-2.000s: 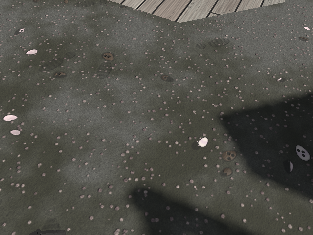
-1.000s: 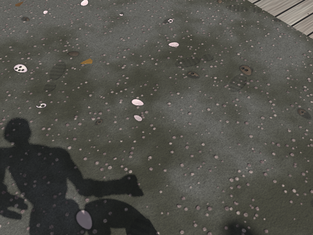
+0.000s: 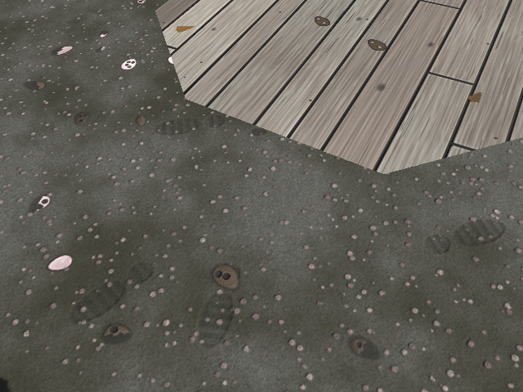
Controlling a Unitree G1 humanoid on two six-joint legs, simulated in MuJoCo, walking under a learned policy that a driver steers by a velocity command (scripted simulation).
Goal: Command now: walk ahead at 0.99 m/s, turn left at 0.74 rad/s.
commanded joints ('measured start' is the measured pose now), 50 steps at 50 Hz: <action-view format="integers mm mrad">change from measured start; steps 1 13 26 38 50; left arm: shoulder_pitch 3 86 182 313 75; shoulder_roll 113 222 102 197 33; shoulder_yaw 10 57 76 76 66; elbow -97 -129 67 60 22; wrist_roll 19 -45 -50 -100 -121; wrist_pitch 26 -1 -36 4 17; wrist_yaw -4 27 8 26 -23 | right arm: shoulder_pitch -22 -23 -370 -4 -253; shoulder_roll -105 -236 6 -256 -50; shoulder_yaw -19 -74 34 -44 13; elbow -63 -68 -314 -183 -125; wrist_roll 7 7 -23 -51 16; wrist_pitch -50 -61 31 -8 -100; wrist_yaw -7 -15 64 -15 -63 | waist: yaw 98 158 25 -127 81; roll -53 69 -87 62 59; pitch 67 -233 25 -471 3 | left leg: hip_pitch -86 93 -523 736 26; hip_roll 267 205 326 626 301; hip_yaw -459 -390 -29 -728 200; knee -338 233 686 -100 -213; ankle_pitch -107 744 129 -178 739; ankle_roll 162 -46 -85 139 -100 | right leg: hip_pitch -159 506 333 -249 33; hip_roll -90 11 -246 13 -3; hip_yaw -13 -51 -165 6 -198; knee -150 -832 -1186 274 -623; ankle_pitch -17 169 322 -149 429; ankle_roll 53 16 -21 -62 9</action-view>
